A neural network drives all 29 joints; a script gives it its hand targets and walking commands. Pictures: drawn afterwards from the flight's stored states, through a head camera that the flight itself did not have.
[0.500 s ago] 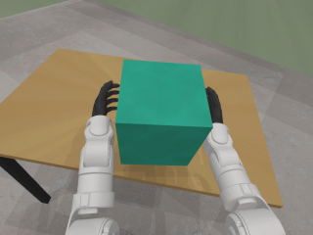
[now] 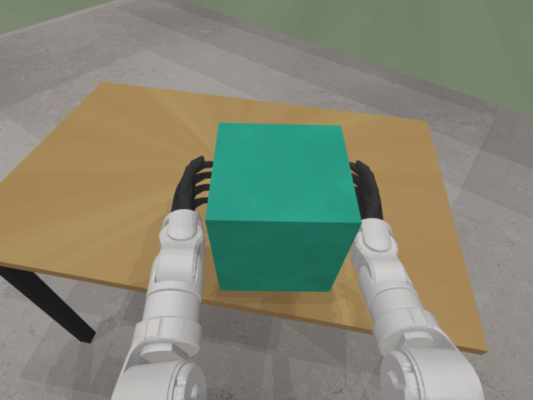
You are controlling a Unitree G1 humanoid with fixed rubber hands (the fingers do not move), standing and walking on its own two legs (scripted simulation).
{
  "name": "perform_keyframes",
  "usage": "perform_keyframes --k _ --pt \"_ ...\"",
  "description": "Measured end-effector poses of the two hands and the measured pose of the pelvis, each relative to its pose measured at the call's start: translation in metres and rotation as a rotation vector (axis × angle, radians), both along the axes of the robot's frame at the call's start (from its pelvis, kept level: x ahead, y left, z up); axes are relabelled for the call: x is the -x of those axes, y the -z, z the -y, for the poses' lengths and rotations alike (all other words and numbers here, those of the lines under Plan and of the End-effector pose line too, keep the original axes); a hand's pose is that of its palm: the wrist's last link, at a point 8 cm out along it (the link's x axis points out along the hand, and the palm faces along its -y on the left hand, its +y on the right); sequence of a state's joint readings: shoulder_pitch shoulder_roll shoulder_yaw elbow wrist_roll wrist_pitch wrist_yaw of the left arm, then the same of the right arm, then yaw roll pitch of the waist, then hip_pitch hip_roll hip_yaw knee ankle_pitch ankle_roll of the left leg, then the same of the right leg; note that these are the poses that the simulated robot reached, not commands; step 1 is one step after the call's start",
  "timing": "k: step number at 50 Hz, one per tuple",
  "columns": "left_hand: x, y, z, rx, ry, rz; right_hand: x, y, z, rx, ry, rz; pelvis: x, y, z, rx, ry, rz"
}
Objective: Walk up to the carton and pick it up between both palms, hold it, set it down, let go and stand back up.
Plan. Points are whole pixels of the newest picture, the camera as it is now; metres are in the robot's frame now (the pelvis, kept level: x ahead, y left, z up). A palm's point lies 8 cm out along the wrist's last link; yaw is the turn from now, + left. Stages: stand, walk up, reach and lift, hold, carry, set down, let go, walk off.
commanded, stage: set down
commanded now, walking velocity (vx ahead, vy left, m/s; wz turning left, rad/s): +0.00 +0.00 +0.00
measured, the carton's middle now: (277, 212) +0.38 -0.02 +0.06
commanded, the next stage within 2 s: none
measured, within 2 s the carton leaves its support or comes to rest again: rests again in 1.66 s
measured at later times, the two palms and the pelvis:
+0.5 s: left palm (197, 219) +0.38 +0.11 +0.05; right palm (367, 221) +0.37 -0.17 +0.05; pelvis +0.01 +0.00 +0.00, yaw -1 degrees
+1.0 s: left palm (200, 234) +0.38 +0.11 +0.02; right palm (365, 229) +0.37 -0.17 +0.03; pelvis +0.01 +0.00 +0.00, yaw -1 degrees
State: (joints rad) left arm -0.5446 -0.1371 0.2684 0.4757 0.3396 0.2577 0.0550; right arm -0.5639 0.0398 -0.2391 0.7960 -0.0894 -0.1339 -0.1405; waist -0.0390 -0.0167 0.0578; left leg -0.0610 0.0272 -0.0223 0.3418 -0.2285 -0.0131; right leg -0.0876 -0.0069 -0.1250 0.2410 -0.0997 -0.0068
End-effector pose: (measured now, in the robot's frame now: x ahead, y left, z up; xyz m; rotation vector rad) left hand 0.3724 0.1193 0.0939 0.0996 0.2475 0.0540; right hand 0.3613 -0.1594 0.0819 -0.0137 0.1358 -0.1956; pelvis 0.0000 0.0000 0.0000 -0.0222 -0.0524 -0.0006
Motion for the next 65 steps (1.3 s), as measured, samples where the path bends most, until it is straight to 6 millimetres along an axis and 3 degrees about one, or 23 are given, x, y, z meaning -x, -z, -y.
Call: perform_keyframes --k 26,44,65 --pt "-0.010 0.042 0.010 0.014 0.018 -0.041 -0.006 0.031 0.011 0.010 0.015 -0.043 -0.005 0.000 0.002 -0.003 0.019 -0.107" --pt "-0.005 0.073 0.011 0.033 0.022 -0.052 -0.003 0.049 0.011 0.023 0.011 -0.061 -0.007 0.002 -0.002 -0.002 0.017 -0.177" --pt "-0.005 0.084 0.013 0.047 0.012 -0.050 -0.006 0.057 0.013 0.013 0.007 -0.067 -0.007 0.004 -0.006 -0.006 0.027 -0.232"
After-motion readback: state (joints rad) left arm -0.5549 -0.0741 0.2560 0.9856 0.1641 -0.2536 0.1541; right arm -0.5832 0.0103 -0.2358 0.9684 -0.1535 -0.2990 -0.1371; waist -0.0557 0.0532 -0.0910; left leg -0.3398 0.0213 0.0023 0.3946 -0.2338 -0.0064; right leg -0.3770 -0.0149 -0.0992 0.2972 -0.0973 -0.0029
